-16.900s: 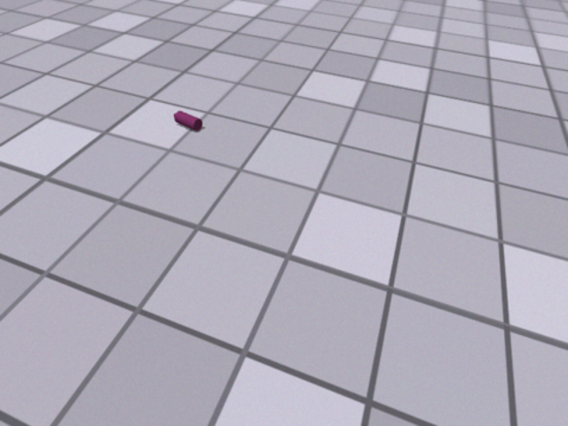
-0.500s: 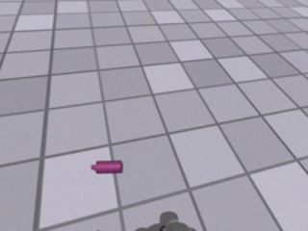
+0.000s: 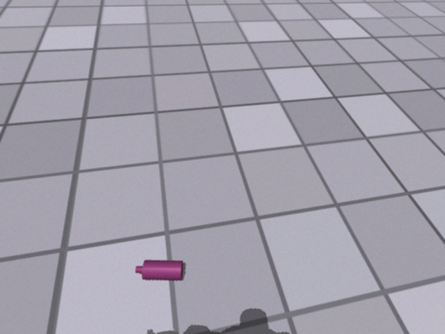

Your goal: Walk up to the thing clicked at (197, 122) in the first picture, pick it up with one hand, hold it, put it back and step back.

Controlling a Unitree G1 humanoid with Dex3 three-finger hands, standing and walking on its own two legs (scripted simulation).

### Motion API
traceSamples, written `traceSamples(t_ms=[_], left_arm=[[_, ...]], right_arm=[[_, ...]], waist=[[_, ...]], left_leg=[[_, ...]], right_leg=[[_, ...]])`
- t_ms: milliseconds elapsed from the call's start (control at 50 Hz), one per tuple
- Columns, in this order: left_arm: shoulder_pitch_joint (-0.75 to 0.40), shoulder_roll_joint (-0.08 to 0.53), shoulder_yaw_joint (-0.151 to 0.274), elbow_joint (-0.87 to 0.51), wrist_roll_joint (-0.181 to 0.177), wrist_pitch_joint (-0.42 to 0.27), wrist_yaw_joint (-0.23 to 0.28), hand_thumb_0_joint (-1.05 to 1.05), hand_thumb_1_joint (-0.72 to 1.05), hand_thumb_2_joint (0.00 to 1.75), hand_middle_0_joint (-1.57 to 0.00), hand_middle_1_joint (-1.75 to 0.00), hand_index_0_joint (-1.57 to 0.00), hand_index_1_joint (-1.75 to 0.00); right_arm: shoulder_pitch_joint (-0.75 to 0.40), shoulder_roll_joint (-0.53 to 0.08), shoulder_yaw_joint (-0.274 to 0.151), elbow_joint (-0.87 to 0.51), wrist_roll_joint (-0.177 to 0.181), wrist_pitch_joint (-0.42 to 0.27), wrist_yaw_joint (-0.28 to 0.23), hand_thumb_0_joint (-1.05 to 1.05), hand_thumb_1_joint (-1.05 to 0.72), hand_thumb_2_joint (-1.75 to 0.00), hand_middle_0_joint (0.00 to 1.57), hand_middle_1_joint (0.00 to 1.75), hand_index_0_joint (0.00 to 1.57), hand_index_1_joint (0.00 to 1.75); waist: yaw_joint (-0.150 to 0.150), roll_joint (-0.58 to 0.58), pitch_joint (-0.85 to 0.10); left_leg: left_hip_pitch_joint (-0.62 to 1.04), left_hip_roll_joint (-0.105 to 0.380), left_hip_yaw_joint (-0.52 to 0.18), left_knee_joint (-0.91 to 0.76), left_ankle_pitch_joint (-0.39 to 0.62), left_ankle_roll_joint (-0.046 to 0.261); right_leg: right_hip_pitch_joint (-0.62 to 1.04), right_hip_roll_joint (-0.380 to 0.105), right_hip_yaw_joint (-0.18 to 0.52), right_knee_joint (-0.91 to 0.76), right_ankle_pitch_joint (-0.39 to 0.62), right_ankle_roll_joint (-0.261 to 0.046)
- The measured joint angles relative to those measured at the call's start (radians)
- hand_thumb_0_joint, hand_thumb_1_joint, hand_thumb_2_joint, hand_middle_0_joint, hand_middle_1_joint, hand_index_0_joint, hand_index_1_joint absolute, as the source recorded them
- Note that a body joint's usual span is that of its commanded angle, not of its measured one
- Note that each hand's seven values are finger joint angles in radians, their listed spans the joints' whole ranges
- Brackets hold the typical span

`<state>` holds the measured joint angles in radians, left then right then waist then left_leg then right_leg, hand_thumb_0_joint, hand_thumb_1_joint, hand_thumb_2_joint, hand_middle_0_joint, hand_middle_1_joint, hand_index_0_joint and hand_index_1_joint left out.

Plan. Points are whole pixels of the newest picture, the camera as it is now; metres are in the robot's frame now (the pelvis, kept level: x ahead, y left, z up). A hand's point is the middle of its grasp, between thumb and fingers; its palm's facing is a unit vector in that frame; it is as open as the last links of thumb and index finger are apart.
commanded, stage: walk up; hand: left
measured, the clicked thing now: (159, 269) +0.48 +0.24 -0.72
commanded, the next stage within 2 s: none
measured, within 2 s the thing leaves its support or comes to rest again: neither
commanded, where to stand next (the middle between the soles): +0.09 -0.02 m, yaw +0 degrees
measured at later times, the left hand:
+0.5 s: hand out of the picture +0.06 +0.24 -0.14, palm faces -0.07 -0.92 -0.40, open 7.4 cm
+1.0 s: hand out of the picture +0.10 +0.23 -0.13, palm faces -0.04 -0.94 -0.34, open 7.4 cm
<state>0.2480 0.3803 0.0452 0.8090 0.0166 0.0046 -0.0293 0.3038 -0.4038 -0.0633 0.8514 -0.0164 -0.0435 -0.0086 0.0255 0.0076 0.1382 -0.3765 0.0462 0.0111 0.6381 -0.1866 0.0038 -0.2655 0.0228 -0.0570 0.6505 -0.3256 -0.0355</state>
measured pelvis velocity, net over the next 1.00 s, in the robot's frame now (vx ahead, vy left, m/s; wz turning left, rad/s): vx -0.01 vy -0.02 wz -0.01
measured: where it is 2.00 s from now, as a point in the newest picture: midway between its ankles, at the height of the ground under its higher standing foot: outside the picture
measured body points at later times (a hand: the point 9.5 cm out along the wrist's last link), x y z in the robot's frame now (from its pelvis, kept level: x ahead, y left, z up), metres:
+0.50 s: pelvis +0.00 -0.02 +0.00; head +0.02 -0.04 +0.45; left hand +0.06 +0.29 -0.12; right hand +0.10 -0.33 -0.12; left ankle +0.08 +0.12 -0.72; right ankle -0.04 -0.16 -0.72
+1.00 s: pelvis -0.01 -0.02 +0.02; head +0.01 -0.01 +0.47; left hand +0.11 +0.28 -0.11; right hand +0.05 -0.33 -0.11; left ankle +0.08 +0.12 -0.72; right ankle -0.04 -0.16 -0.72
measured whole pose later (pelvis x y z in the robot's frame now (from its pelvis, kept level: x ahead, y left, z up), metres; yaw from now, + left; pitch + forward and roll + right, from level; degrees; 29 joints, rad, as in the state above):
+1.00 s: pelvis -0.01 -0.02 +0.02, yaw -1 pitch -2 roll -1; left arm 0.07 0.37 0.02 1.08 0.01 -0.01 -0.02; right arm 0.12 -0.36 -0.01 1.11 -0.01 0.00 0.02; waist -0.02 0.00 0.07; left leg -0.29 0.04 -0.04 0.43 -0.11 -0.04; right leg -0.11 -0.02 0.00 0.43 -0.28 0.03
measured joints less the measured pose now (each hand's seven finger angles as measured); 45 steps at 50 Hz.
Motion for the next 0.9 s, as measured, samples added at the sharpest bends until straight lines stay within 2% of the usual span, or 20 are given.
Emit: traceSamples(t_ms=[40,100,180,240,300,340,360,380,420,440,480,520,560,740,900], left_arm=[[-0.021,0.015,0.005,0.014,-0.01,0.025,0.007,0.01,0.9,0.89,-0.21,-0.3,-0.2,-0.3],[-0.041,0.022,0.005,0.031,-0.019,0.05,0.017,0.01,0.9,0.9,-0.2,-0.29,-0.2,-0.3],[-0.044,0.031,0.008,0.056,-0.017,0.057,0.014,0.01,0.9,0.89,-0.2,-0.29,-0.2,-0.3],[-0.033,0.034,0.009,0.078,-0.02,0.047,0.01,0.01,0.9,0.89,-0.2,-0.29,-0.2,-0.3],[-0.017,0.031,0.007,0.107,-0.019,0.027,0.013,0.01,0.9,0.89,-0.2,-0.29,-0.2,-0.3],[-0.014,0.018,0.007,0.133,-0.012,0.006,0.022,0.01,0.9,0.89,-0.21,-0.29,-0.2,-0.3],[-0.016,0.004,0.005,0.145,-0.005,-0.001,0.027,0.01,0.9,0.89,-0.2,-0.29,-0.2,-0.3],[-0.011,-0.006,0.0,0.153,0.002,-0.007,0.029,0.01,0.9,0.89,-0.2,-0.29,-0.2,-0.3],[0.005,-0.01,-0.013,0.161,0.008,-0.011,0.025,0.01,0.9,0.89,-0.21,-0.29,-0.2,-0.3],[0.01,-0.013,-0.018,0.165,0.007,-0.011,0.024,0.01,0.9,0.89,-0.21,-0.29,-0.2,-0.3],[0.001,-0.019,-0.025,0.177,0.002,-0.011,0.024,0.01,0.9,0.89,-0.21,-0.3,-0.2,-0.3],[-0.028,-0.018,-0.025,0.183,-0.004,-0.012,0.025,0.01,0.9,0.89,-0.21,-0.3,-0.2,-0.3],[-0.051,-0.016,-0.026,0.18,-0.007,-0.018,0.026,0.01,0.9,0.89,-0.21,-0.3,-0.2,-0.3],[-0.147,-0.015,-0.034,0.207,-0.011,-0.017,0.022,0.01,0.9,0.89,-0.21,-0.3,-0.2,-0.3],[-0.19,-0.011,-0.031,0.244,-0.013,-0.013,0.016,0.0,0.9,0.89,-0.21,-0.3,-0.2,-0.3]], right_arm=[[-0.018,0.023,0.003,0.011,-0.008,0.003,-0.009,0.0,-0.91,-0.9,0.2,0.3,0.21,0.3],[-0.054,0.039,0.022,0.001,-0.009,0.008,-0.009,0.01,-0.91,-0.9,0.2,0.3,0.21,0.3],[-0.094,0.053,0.034,-0.019,-0.005,0.008,-0.014,0.01,-0.9,-0.9,0.2,0.3,0.21,0.3],[-0.121,0.046,0.036,-0.028,-0.009,0.01,-0.009,0.01,-0.9,-0.9,0.2,0.3,0.21,0.3],[-0.147,0.03,0.035,-0.036,-0.015,0.021,0.001,0.01,-0.9,-0.9,0.2,0.3,0.21,0.3],[-0.165,0.011,0.032,-0.031,-0.008,0.033,0.005,0.01,-0.9,-0.9,0.2,0.3,0.21,0.3],[-0.173,0.002,0.027,-0.02,0.001,0.042,0.005,0.01,-0.9,-0.9,0.2,0.3,0.21,0.3],[-0.175,0.001,0.025,-0.009,0.008,0.051,0.004,0.01,-0.9,-0.9,0.2,0.3,0.21,0.3],[-0.173,0.008,0.026,0.017,0.014,0.061,0.006,0.01,-0.9,-0.9,0.2,0.3,0.21,0.3],[-0.173,0.008,0.026,0.028,0.017,0.06,0.01,0.01,-0.9,-0.9,0.2,0.3,0.21,0.3],[-0.172,0.006,0.024,0.049,0.025,0.05,0.014,0.01,-0.91,-0.9,0.2,0.3,0.21,0.3],[-0.174,0.013,0.025,0.076,0.027,0.047,0.016,0.01,-0.91,-0.9,0.2,0.3,0.21,0.3],[-0.172,0.021,0.032,0.101,0.025,0.05,0.021,0.01,-0.91,-0.9,0.2,0.3,0.21,0.3],[-0.163,0.047,0.052,0.198,0.018,0.051,0.036,0.01,-0.91,-0.9,0.2,0.3,0.21,0.3],[-0.167,0.048,0.055,0.248,0.01,0.043,0.035,0.01,-0.91,-0.9,0.2,0.3,0.21,0.3]], waist=[[-0.001,-0.05,0.008],[-0.011,-0.066,0.022],[-0.017,-0.069,0.012],[-0.012,-0.064,-0.002],[-0.008,-0.043,-0.015],[-0.005,-0.003,-0.013],[-0.01,0.031,-0.008],[-0.012,0.045,-0.015],[0.003,0.032,-0.039],[0.005,0.03,-0.047],[-0.011,0.043,-0.047],[-0.014,0.038,-0.034],[-0.015,0.038,-0.034],[-0.041,0.015,-0.055],[-0.05,-0.004,-0.069]], left_leg=[[-0.002,-0.03,0.016,0.015,-0.034,0.005],[-0.016,-0.021,0.015,0.037,-0.046,0.015],[-0.024,0.002,0.016,0.01,-0.03,0.012],[-0.032,0.016,0.025,0.009,-0.03,0.005],[-0.05,0.035,0.033,0.044,-0.048,-0.003],[-0.065,0.06,0.021,0.094,-0.07,-0.014],[-0.067,0.073,0.0,0.111,-0.076,-0.011],[-0.064,0.066,-0.016,0.113,-0.096,-0.007],[-0.046,0.025,-0.02,0.11,-0.186,0.003],[-0.023,0.013,-0.018,0.088,-0.183,0.01],[0.006,0.008,-0.02,0.025,-0.038,-0.006],[0.023,-0.001,-0.017,0.004,-0.034,-0.03],[0.031,-0.002,-0.019,-0.015,-0.032,-0.037],[0.078,-0.008,-0.026,-0.124,0.028,-0.037],[0.09,-0.005,-0.042,-0.187,0.066,-0.037]], right_leg=[[-0.034,-0.026,0.024,0.08,-0.039,0.002],[-0.096,0.017,0.091,0.275,-0.189,0.001],[-0.134,0.034,0.153,0.425,-0.212,0.002],[-0.094,0.002,0.158,0.34,-0.21,0.013],[-0.018,-0.03,0.118,0.149,-0.203,0.027],[0.039,-0.019,0.089,0.014,-0.088,0.043],[0.052,-0.002,0.073,0.007,-0.076,0.052],[0.056,0.0,0.067,0.009,-0.078,0.057],[0.045,-0.021,0.091,0.024,-0.087,0.056],[0.044,-0.028,0.102,0.027,-0.089,0.057],[0.051,-0.036,0.096,0.025,-0.091,0.063],[0.06,-0.047,0.096,0.023,-0.088,0.067],[0.068,-0.048,0.093,0.005,-0.077,0.066],[0.117,-0.054,0.082,-0.106,-0.014,0.069],[0.144,-0.049,0.064,-0.19,0.032,0.065]])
